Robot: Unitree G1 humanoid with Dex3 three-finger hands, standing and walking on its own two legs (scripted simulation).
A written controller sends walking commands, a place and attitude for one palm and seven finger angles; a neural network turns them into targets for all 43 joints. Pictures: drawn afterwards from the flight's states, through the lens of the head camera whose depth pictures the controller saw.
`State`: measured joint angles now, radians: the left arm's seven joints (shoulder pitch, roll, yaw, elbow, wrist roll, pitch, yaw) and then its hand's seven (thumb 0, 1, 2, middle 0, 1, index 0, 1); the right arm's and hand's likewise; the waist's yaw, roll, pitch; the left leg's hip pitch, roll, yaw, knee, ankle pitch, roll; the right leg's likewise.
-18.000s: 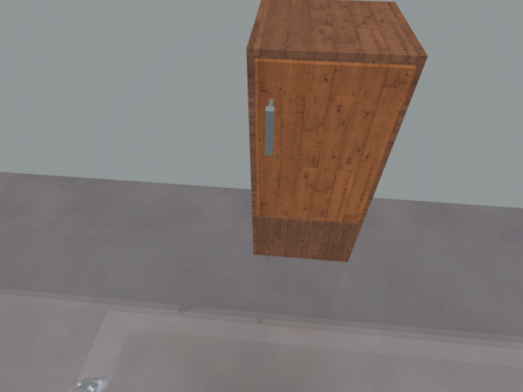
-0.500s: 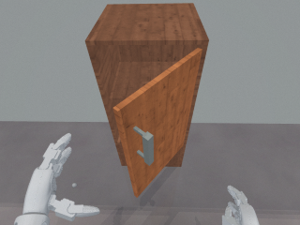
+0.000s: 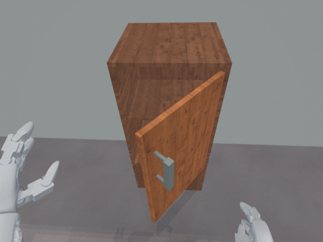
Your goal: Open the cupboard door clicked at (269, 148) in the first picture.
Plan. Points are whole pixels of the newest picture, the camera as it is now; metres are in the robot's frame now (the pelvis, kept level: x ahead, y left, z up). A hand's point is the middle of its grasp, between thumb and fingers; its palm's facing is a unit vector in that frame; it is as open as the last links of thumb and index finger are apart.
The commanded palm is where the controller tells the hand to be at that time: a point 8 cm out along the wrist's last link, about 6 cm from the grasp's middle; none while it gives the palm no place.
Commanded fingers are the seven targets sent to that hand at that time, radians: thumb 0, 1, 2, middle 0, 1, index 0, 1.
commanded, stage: draw the hand back to the body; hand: left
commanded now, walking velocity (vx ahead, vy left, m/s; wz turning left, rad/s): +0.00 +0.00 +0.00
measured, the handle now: (163, 170) +0.33 +0.04 -0.04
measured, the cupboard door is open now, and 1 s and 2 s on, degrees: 50 50 50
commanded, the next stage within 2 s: step back with the hand held close in 0.44 s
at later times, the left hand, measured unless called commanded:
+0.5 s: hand (42, 175) +0.18 +0.25 +0.16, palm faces +0.46 -0.79 -0.40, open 7.4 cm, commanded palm +0.13 +0.28 +0.17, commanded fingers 0.00 0.90 0.90 -0.20 -0.30 -0.20 -0.30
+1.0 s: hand (27, 192) +0.15 +0.26 +0.16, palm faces +0.36 -0.78 -0.51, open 7.4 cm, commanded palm +0.09 +0.30 +0.18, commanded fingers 0.00 0.90 0.90 -0.20 -0.30 -0.20 -0.30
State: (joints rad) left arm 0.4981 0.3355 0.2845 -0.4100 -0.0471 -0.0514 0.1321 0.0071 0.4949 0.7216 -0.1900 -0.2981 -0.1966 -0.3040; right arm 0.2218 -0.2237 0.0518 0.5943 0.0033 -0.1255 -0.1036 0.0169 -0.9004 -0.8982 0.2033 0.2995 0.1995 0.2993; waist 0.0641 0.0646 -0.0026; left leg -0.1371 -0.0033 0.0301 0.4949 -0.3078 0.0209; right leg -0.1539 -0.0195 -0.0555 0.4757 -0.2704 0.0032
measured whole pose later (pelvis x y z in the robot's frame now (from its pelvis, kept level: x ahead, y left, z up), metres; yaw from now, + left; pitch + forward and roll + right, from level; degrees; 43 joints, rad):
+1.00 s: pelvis -0.05 +0.00 +0.00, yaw -1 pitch +0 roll -1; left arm 0.57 0.43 0.40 -0.49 -0.05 -0.14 0.13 0.02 0.89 0.89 -0.21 -0.30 -0.22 -0.30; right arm 0.18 -0.24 -0.02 0.56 0.01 0.00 -0.10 0.02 -0.90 -0.90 0.20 0.30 0.20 0.30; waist 0.00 0.02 0.05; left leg -0.26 0.00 0.05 0.47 -0.21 0.02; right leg -0.27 -0.01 -0.04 0.43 -0.15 0.00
